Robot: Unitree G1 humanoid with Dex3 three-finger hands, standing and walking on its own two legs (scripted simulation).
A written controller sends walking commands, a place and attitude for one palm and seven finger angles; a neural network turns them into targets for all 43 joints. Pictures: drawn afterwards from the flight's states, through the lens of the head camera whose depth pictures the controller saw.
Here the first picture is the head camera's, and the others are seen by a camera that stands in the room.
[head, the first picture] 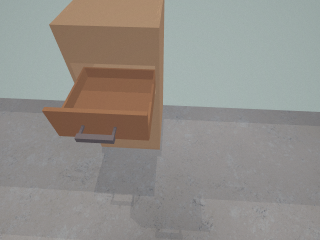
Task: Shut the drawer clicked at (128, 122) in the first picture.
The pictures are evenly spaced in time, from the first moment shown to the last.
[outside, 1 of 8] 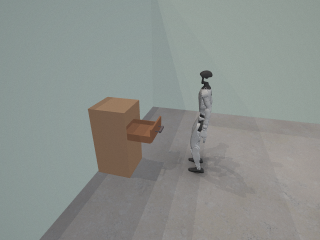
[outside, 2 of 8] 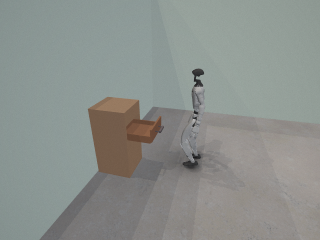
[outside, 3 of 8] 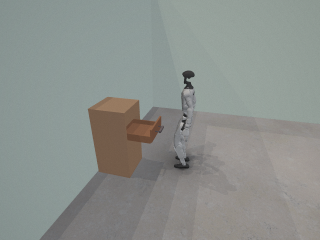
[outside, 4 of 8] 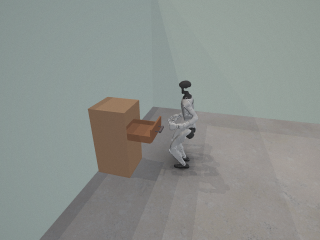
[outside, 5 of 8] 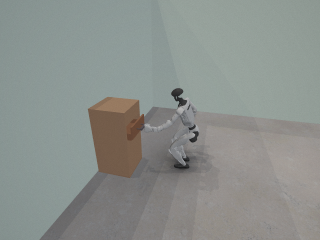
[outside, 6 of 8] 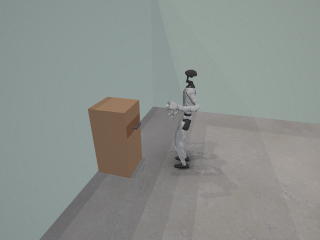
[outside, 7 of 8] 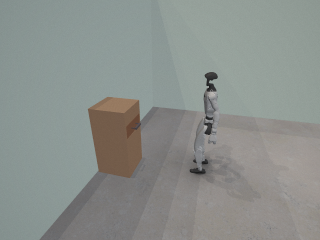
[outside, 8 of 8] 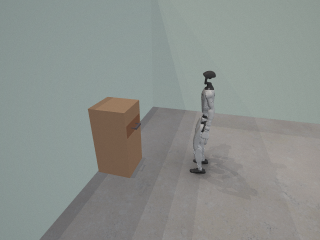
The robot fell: no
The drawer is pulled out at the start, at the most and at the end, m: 0.30 0.30 0.00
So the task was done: yes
